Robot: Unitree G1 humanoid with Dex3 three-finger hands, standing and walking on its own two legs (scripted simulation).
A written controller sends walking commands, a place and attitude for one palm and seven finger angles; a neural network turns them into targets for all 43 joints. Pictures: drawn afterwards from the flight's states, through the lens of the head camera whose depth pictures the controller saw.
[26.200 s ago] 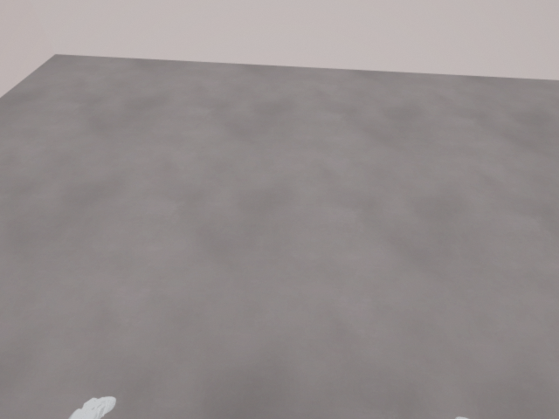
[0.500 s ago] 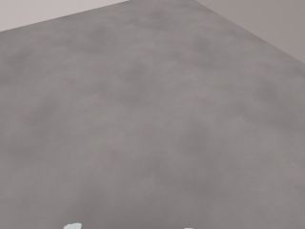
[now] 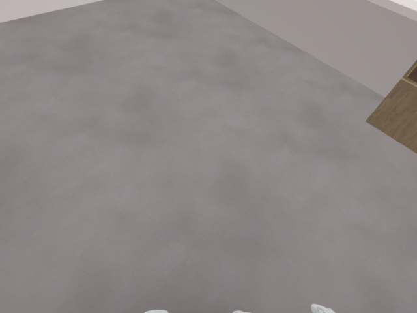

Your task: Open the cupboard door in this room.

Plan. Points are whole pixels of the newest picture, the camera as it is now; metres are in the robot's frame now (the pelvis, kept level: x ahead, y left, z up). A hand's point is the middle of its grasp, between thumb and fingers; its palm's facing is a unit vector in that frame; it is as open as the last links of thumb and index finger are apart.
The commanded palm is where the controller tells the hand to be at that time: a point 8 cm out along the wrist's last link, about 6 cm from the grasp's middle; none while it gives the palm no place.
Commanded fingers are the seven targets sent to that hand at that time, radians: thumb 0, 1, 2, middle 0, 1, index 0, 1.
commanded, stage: turn or walk to find it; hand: left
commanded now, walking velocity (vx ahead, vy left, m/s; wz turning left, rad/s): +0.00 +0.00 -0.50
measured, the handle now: out of the picture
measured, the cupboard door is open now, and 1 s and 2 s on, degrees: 0 0 0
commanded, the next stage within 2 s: none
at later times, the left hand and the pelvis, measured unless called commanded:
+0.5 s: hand (142, 302) +0.15 +0.14 -0.15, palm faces -0.30 -0.92 -0.24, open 7.4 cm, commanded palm none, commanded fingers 0.00 0.90 0.90 -0.20 -0.30 -0.20 -0.30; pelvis -0.02 -0.01 +0.00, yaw -17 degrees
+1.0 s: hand out of the picture +0.11 +0.12 -0.15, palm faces -0.36 -0.91 -0.19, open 7.4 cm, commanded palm none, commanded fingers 0.00 0.90 0.90 -0.20 -0.30 -0.20 -0.30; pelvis +0.09 -0.06 +0.01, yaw -28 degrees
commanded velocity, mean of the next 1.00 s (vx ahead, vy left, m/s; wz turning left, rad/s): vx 0.19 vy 0.00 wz -0.48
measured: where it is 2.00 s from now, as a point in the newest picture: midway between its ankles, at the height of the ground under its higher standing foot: (257, 254)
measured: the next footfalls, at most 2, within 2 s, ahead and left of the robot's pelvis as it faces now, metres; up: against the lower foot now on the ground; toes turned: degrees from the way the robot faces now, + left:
right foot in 0.50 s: -0.01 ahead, -0.13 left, +0.00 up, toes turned -23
left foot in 1.08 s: +0.29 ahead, -0.02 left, +0.00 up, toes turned -25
